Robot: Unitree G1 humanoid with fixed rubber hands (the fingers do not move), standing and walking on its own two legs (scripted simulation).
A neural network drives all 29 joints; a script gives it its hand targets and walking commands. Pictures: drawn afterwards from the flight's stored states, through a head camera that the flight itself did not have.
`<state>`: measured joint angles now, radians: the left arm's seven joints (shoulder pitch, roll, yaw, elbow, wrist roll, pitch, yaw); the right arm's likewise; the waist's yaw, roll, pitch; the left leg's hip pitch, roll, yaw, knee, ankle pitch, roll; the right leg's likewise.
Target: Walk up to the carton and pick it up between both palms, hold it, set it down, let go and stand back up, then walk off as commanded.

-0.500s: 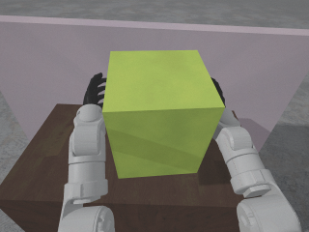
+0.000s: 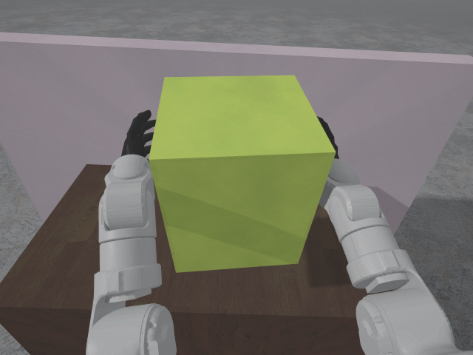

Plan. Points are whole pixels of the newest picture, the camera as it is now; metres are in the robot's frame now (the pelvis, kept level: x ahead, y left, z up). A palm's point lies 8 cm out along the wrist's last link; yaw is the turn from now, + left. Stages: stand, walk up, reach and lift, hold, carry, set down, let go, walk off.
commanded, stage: hold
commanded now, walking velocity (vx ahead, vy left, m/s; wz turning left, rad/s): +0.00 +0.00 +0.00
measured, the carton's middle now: (234, 175) +0.36 +0.01 +0.18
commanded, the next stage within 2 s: none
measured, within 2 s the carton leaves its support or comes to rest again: neither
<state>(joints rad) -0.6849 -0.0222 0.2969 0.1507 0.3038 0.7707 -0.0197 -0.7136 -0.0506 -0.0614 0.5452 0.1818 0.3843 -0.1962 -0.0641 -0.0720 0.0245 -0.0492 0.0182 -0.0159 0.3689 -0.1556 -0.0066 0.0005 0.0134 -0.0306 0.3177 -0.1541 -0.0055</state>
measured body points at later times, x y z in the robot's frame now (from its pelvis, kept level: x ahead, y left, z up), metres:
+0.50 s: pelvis +0.01 +0.01 +0.00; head -0.04 +0.04 +0.45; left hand +0.38 +0.16 +0.21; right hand +0.38 -0.14 +0.20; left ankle +0.04 +0.12 -0.75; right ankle +0.03 -0.11 -0.75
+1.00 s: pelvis +0.01 +0.00 +0.00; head -0.04 +0.03 +0.45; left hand +0.38 +0.16 +0.22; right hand +0.38 -0.14 +0.20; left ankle +0.04 +0.12 -0.75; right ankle +0.03 -0.11 -0.75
